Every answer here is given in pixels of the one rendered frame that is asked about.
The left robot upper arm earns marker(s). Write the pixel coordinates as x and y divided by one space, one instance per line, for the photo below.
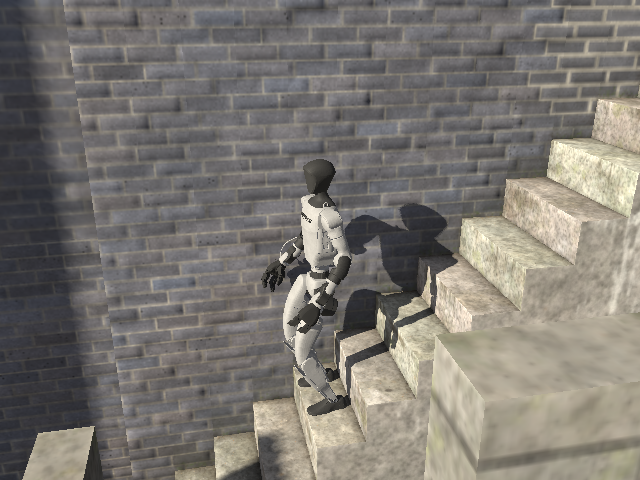
333 224

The right robot upper arm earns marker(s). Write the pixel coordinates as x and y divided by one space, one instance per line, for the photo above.
306 197

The left robot forearm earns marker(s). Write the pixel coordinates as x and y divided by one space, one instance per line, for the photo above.
328 289

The right robot forearm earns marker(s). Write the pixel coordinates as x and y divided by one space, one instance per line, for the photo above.
293 252

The robot head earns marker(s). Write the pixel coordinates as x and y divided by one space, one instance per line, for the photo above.
319 174

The left robot hand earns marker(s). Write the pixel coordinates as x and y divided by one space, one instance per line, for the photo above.
309 314

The robot left foot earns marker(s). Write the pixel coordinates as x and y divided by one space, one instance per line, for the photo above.
324 406

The right robot hand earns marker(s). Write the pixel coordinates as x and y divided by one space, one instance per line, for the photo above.
277 270

